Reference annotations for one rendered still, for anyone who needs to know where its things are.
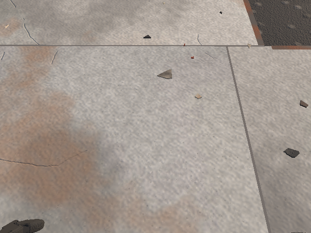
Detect robot left hand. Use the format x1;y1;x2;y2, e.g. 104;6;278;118
0;218;45;233

